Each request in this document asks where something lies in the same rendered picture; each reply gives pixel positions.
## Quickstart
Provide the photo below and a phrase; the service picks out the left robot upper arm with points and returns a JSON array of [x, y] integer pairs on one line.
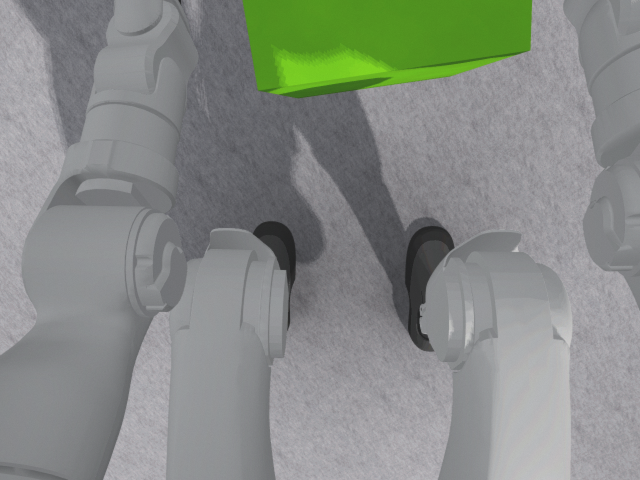
[[97, 276]]

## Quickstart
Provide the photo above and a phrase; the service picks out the right robot upper arm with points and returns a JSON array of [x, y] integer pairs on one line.
[[611, 223]]

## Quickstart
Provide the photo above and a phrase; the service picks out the robot left forearm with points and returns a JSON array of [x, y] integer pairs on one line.
[[126, 154]]

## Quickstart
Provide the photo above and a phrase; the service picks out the right robot shin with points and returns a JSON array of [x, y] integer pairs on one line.
[[508, 241]]

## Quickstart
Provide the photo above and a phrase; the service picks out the carton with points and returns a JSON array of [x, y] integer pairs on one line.
[[304, 48]]

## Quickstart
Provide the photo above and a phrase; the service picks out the robot right forearm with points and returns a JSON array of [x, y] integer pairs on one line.
[[609, 52]]

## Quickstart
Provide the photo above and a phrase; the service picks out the robot right foot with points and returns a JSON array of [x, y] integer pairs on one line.
[[426, 249]]

